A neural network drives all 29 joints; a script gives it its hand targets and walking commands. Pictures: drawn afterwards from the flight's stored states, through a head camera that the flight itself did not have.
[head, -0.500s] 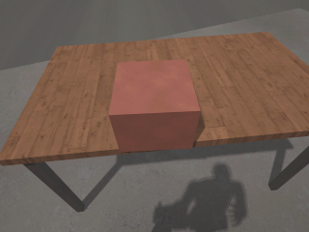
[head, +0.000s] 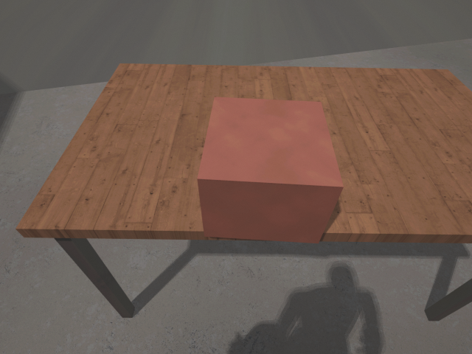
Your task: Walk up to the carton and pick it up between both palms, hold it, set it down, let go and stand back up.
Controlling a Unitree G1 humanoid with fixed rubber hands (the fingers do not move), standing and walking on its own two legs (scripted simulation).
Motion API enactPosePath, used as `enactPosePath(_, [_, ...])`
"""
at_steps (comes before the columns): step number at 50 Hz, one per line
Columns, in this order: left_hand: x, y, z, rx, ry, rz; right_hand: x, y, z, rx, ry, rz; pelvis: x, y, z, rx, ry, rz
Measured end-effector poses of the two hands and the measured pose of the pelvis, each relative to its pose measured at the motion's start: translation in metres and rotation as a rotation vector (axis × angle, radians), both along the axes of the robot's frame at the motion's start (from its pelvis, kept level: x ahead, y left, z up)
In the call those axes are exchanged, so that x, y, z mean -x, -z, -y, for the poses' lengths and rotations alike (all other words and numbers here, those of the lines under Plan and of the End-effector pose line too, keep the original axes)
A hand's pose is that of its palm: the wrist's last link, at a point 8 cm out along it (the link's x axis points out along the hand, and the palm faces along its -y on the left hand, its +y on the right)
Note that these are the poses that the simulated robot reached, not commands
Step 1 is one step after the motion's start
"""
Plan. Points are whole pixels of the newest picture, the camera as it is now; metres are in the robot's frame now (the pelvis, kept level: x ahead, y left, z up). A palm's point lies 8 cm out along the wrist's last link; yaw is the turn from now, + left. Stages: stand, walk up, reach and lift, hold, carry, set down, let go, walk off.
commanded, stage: walk up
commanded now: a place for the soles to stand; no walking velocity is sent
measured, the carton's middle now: (264, 167) +0.49 -0.03 +0.03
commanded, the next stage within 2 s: none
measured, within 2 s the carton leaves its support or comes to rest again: neither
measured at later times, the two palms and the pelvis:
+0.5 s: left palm out of the picture +0.08 +0.22 -0.13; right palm out of the picture +0.13 -0.25 -0.14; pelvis +0.05 -0.02 +0.00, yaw +5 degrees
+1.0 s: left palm out of the picture +0.03 +0.23 -0.14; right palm out of the picture +0.11 -0.24 -0.14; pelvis +0.04 -0.01 +0.00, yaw +3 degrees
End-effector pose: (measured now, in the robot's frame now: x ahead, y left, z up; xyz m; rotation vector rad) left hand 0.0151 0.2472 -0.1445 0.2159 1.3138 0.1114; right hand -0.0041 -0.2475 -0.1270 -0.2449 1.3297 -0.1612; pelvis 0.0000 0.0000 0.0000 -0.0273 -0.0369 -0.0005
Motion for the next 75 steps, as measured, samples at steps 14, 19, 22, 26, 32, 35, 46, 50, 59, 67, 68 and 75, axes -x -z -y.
enactPosePath(14, [-0.059,-0.01,0.009,-0.021,0.005,0.078,-0.027,0.011,0.001,-0.031,0.003,-0.068,-0.032,0.003,0.008,-0.022,-0.05,-0.023])
enactPosePath(19, [-0.072,-0.016,0.02,-0.017,-0.028,0.095,-0.074,0.015,0.001,-0.049,-0.049,0.01,-0.048,0.0,0.013,-0.024,-0.073,-0.026])
enactPosePath(22, [-0.075,-0.016,0.022,-0.018,-0.059,0.109,-0.104,0.016,0.0,-0.056,-0.094,0.053,-0.051,0.001,0.015,-0.024,-0.079,-0.023])
enactPosePath(26, [-0.064,-0.013,0.023,-0.017,-0.094,0.08,-0.137,0.012,-0.002,-0.049,-0.135,0.103,-0.052,0.001,0.016,-0.022,-0.092,-0.022])
enactPosePath(32, [-0.032,-0.004,0.022,-0.013,-0.119,-0.009,-0.159,0.008,0.001,-0.029,-0.143,0.147,-0.052,0.004,0.017,-0.034,-0.081,-0.023])
enactPosePath(35, [-0.021,-0.001,0.023,-0.011,-0.117,-0.037,-0.157,0.008,0.005,-0.017,-0.126,0.151,-0.051,0.005,0.016,-0.031,-0.071,-0.015])
enactPosePath(46, [-0.012,-0.003,0.019,0.0,-0.105,-0.026,-0.124,0.009,-0.005,-0.028,-0.109,0.094,-0.041,0.002,0.009,-0.02,-0.06,0.004])
enactPosePath(50, [-0.01,-0.004,0.013,0.001,-0.097,-0.022,-0.11,0.008,-0.01,-0.032,-0.103,0.079,-0.035,0.001,0.006,-0.022,-0.057,0.006])
enactPosePath(59, [-0.012,-0.009,0.01,-0.024,-0.034,-0.029,-0.068,0.009,0.005,-0.031,-0.028,0.039,-0.032,-0.001,0.011,-0.036,-0.026,0.007])
enactPosePath(67, [-0.006,-0.015,0.02,-0.02,-0.055,-0.046,-0.064,0.011,0.011,-0.04,-0.047,0.01,-0.036,-0.004,0.017,-0.022,-0.033,0.009])
enactPosePath(68, [-0.005,-0.014,0.02,-0.019,-0.058,-0.05,-0.066,0.011,0.011,-0.041,-0.053,0.013,-0.037,-0.004,0.017,-0.023,-0.034,0.009])
enactPosePath(75, [-0.007,-0.005,0.022,-0.002,-0.073,-0.061,-0.085,0.01,0.005,-0.033,-0.073,0.042,-0.041,0.0,0.015,-0.022,-0.028,0.012])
